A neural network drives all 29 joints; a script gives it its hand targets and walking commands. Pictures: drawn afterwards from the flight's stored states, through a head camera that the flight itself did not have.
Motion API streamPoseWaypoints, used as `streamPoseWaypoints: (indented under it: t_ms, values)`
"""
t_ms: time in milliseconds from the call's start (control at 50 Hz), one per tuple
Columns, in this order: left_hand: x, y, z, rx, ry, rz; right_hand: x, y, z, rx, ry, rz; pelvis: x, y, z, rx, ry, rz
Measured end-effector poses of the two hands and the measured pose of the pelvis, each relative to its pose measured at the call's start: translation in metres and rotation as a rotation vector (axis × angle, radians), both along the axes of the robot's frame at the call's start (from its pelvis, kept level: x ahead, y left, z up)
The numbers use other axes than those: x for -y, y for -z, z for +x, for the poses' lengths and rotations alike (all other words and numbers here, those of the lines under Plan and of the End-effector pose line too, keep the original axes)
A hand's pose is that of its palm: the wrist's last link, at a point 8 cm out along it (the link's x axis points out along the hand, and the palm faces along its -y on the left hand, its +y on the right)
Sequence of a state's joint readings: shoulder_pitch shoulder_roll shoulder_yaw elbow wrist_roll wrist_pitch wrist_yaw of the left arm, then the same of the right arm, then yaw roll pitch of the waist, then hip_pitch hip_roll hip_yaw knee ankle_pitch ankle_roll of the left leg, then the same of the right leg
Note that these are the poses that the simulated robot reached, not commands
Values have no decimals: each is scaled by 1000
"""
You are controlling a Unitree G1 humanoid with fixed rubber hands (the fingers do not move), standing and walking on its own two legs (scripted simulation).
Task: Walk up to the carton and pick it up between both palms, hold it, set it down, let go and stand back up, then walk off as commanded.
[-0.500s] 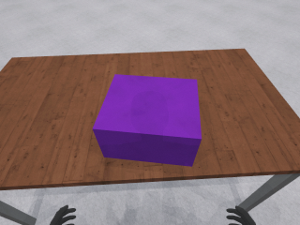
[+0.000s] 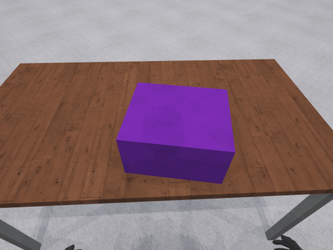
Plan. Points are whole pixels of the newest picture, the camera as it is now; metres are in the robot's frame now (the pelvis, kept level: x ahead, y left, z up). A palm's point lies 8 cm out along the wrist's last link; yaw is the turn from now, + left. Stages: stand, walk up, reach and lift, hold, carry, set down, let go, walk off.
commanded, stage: stand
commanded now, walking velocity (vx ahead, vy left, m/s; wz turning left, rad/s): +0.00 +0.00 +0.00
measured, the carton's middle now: (177, 130) +0.49 -0.01 -0.01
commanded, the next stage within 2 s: walk off in 0.52 s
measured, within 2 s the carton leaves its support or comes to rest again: neither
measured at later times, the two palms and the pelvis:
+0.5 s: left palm out of the picture +0.09 +0.28 -0.11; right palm out of the picture +0.11 -0.28 -0.08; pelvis +0.00 +0.00 +0.00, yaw +0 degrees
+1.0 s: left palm out of the picture +0.03 +0.26 -0.13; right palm out of the picture +0.05 -0.32 -0.13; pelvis -0.05 -0.03 -0.03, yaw +0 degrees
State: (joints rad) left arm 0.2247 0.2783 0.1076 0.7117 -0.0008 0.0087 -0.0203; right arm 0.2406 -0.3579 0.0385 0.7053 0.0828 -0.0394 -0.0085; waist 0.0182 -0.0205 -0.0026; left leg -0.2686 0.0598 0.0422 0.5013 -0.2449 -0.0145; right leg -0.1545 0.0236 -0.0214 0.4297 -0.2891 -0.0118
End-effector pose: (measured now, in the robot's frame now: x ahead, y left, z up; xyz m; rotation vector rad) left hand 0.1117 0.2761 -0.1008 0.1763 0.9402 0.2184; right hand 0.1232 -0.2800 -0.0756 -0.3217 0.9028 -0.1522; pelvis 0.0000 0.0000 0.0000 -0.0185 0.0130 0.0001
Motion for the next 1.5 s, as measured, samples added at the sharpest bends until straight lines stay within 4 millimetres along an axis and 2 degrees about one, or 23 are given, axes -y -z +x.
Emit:
streamPoseWaypoints:
  t_ms: [780, 880, 980, 1040, 1080, 1120, 1180, 1360, 1500]
  values:
    - [-5, 11, -28, -76, -28, 8, 2, 10, -19, -47, 19, 2, -2, 2, -7, 16, -2, 1]
    - [-2, 17, -48, -108, -34, 39, 10, 26, -43, -81, 34, 13, 5, 10, -24, 58, -4, 16]
    - [12, 23, -75, -132, -40, 76, 31, 48, -70, -101, 45, 29, 26, 24, -48, 72, 0, 47]
    - [25, 30, -100, -153, -44, 105, 51, 72, -89, -129, 49, 37, 41, 38, -69, 68, -10, 67]
    - [29, 27, -121, -171, -58, 126, 59, 80, -103, -162, 57, 41, 49, 39, -82, 98, -25, 68]
    - [32, 21, -140, -183, -75, 150, 64, 80, -113, -171, 61, 46, 55, 36, -91, 110, -27, 80]
    - [36, 11, -156, -178, -90, 177, 73, 78, -124, -164, 62, 50, 62, 32, -106, 119, -29, 92]
    - [44, -9, -188, -143, -83, 201, 101, 64, -166, -164, 78, 25, 71, 20, -147, 130, -29, 102]
    - [40, -11, -208, -121, -69, 184, 103, 55, -205, -177, 91, 7, 65, 16, -176, 138, -37, 89]
